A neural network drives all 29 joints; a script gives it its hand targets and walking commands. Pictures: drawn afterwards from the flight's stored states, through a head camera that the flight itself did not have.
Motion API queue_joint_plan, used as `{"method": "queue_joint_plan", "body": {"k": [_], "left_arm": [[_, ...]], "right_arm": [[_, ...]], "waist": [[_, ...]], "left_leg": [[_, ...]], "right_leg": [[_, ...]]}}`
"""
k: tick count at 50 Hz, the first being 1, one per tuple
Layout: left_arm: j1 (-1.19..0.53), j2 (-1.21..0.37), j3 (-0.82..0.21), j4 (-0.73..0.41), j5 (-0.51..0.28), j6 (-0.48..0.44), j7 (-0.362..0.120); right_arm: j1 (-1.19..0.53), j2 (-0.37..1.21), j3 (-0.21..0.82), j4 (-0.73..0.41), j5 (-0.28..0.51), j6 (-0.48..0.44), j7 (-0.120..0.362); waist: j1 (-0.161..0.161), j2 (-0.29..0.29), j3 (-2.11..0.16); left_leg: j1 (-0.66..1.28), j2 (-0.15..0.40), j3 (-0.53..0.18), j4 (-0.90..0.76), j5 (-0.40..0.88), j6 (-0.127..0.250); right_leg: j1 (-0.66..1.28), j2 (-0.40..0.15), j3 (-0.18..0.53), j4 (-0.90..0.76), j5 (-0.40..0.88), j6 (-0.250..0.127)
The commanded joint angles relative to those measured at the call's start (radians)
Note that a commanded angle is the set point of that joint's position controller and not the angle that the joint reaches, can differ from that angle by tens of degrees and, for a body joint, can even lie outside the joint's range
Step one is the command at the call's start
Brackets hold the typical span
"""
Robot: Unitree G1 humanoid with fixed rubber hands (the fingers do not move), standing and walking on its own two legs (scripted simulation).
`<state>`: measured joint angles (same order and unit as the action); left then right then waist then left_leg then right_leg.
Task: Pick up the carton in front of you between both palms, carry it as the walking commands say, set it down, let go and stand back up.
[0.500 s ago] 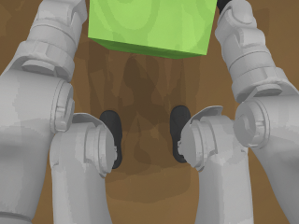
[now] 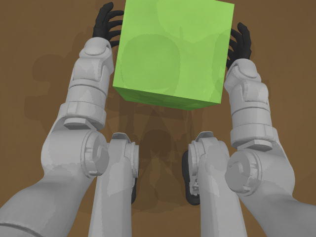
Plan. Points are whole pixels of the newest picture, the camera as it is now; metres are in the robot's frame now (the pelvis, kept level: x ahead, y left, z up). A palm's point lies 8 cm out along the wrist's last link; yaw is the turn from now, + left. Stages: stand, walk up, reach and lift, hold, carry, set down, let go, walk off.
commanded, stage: reach and lift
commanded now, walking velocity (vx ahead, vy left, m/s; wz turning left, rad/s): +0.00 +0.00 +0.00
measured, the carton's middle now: (167, 63) +0.51 -0.01 -0.14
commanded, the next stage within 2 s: none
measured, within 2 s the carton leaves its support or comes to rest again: neither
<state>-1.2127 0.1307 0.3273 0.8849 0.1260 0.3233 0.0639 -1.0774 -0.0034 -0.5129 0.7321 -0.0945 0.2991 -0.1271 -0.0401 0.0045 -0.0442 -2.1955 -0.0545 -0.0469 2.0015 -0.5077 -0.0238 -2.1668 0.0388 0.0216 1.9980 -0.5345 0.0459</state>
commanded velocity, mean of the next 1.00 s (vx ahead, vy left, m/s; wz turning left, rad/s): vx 0.00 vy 0.00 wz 0.00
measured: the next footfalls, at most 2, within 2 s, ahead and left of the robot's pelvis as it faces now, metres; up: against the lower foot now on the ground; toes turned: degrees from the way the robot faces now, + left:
none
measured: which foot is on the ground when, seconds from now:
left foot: down 0.00-1.00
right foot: down 0.00-1.00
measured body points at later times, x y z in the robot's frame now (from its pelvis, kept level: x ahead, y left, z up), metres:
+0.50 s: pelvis +0.02 +0.00 +0.12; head +0.24 +0.00 +0.52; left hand +0.50 +0.13 +0.07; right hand +0.48 -0.17 +0.07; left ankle +0.12 +0.12 -0.39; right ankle +0.12 -0.13 -0.39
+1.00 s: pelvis +0.07 +0.00 +0.27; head +0.17 +0.00 +0.70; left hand +0.45 +0.14 +0.23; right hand +0.44 -0.16 +0.23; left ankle +0.12 +0.12 -0.39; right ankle +0.12 -0.13 -0.39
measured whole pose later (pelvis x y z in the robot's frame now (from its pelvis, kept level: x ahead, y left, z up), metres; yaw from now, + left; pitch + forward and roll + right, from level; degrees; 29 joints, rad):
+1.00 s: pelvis +0.07 +0.00 +0.27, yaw +0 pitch +22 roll +0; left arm -0.53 -0.11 0.35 0.60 0.21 0.34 0.04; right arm -0.50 0.13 -0.39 0.58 -0.19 0.34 -0.05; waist -0.02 0.00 -0.18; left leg -1.05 -0.04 -0.06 1.08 -0.41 -0.01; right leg -1.05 0.04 0.06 1.08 -0.42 0.02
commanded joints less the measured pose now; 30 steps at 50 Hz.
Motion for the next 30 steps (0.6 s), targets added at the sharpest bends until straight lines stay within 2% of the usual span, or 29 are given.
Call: {"method": "queue_joint_plan", "body": {"k": [1,4,6,12,15,16,19,20,21,23,24,25,26,27,30], "left_arm": [[-0.514,-1.094,-0.291,0.016,-0.033,0.005,-0.25],[-0.489,-1.089,-0.235,0.038,0.007,0.01,-0.256],[-0.486,-1.099,-0.233,0.023,0.012,0.008,-0.258],[-0.449,-1.148,-0.313,-0.074,-0.017,0.015,-0.26],[-0.412,-1.185,-0.377,-0.118,-0.045,0.027,-0.263],[-0.39,-1.193,-0.386,-0.132,-0.052,0.03,-0.265],[-0.353,-1.228,-0.445,-0.171,-0.078,0.038,-0.268],[-0.33,-1.232,-0.455,-0.177,-0.081,0.039,-0.268],[-0.323,-1.245,-0.474,-0.19,-0.092,0.039,-0.268],[-0.278,-1.262,-0.49,-0.19,-0.097,0.041,-0.268],[-0.273,-1.261,-0.499,-0.205,-0.099,0.037,-0.267],[-0.254,-1.268,-0.502,-0.204,-0.099,0.036,-0.266],[-0.242,-1.268,-0.505,-0.21,-0.099,0.033,-0.264],[-0.22,-1.277,-0.508,-0.204,-0.095,0.033,-0.262],[-0.172,-1.281,-0.506,-0.203,-0.086,0.027,-0.257]], "right_arm": [[-0.695,0.953,0.436,0.007,0.031,0.034,0.283],[-0.691,0.976,0.418,0.014,0.007,0.042,0.294],[-0.697,0.989,0.429,0.003,0.005,0.042,0.299],[-0.654,1.065,0.527,-0.056,0.049,0.056,0.317],[-0.61,1.094,0.583,-0.09,0.076,0.066,0.322],[-0.591,1.1,0.598,-0.098,0.079,0.071,0.323],[-0.519,1.121,0.63,-0.103,0.091,0.077,0.325],[-0.51,1.126,0.64,-0.111,0.093,0.078,0.325],[-0.488,1.127,0.648,-0.116,0.095,0.076,0.324],[-0.44,1.132,0.656,-0.11,0.095,0.074,0.322],[-0.419,1.132,0.656,-0.106,0.09,0.073,0.322],[-0.401,1.141,0.666,-0.109,0.094,0.071,0.321],[-0.387,1.14,0.667,-0.112,0.088,0.069,0.321],[-0.365,1.142,0.666,-0.107,0.09,0.067,0.32],[-0.314,1.15,0.67,-0.103,0.08,0.06,0.32]], "waist": [[-0.05,0.078,-0.919],[-0.031,0.05,-0.943],[-0.023,0.04,-0.985],[0.01,0.016,-1.134],[0.007,0.017,-1.179],[0.009,0.001,-1.177],[-0.001,0.019,-1.158],[0.004,0.023,-1.15],[-0.008,0.024,-1.139],[-0.005,0.038,-1.092],[-0.014,0.037,-1.088],[-0.005,0.048,-1.073],[-0.015,0.037,-1.06],[-0.005,0.049,-1.036],[-0.004,0.047,-0.988]], "left_leg": [[0.537,-0.112,0.102,-0.274,0.005,0.027],[0.566,-0.117,0.103,-0.326,0.01,0.03],[0.589,-0.12,0.105,-0.349,0.042,0.028],[0.753,-0.125,0.105,-0.423,0.122,0.024],[0.834,-0.126,0.1,-0.454,0.166,0.019],[0.85,-0.126,0.097,-0.468,0.175,0.019],[0.911,-0.124,0.089,-0.511,0.187,0.012],[0.929,-0.124,0.085,-0.527,0.188,0.011],[0.944,-0.123,0.083,-0.536,0.198,0.009],[0.964,-0.123,0.078,-0.568,0.205,0.006],[0.993,-0.123,0.07,-0.585,0.206,0.005],[1.0,-0.124,0.072,-0.599,0.208,0.004],[1.018,-0.123,0.064,-0.615,0.213,0.004],[1.034,-0.123,0.063,-0.635,0.205,0.004],[1.088,-0.122,0.051,-0.689,0.206,0.007]], "right_leg": [[0.459,0.128,-0.12,-0.272,0.062,-0.029],[0.509,0.129,-0.113,-0.329,0.058,-0.025],[0.558,0.132,-0.108,-0.355,0.085,-0.021],[0.686,0.138,-0.1,-0.42,0.155,-0.01],[0.751,0.142,-0.095,-0.452,0.199,-0.007],[0.774,0.141,-0.096,-0.466,0.208,-0.005],[0.825,0.142,-0.085,-0.509,0.224,-0.01],[0.84,0.141,-0.083,-0.521,0.222,-0.01],[0.858,0.141,-0.078,-0.538,0.232,-0.012],[0.89,0.139,-0.067,-0.569,0.238,-0.016],[0.895,0.141,-0.068,-0.582,0.239,-0.016],[0.923,0.138,-0.058,-0.6,0.243,-0.019],[0.932,0.139,-0.058,-0.615,0.245,-0.018],[0.948,0.137,-0.052,-0.632,0.236,-0.02],[0.995,0.135,-0.04,-0.685,0.232,-0.023]]}}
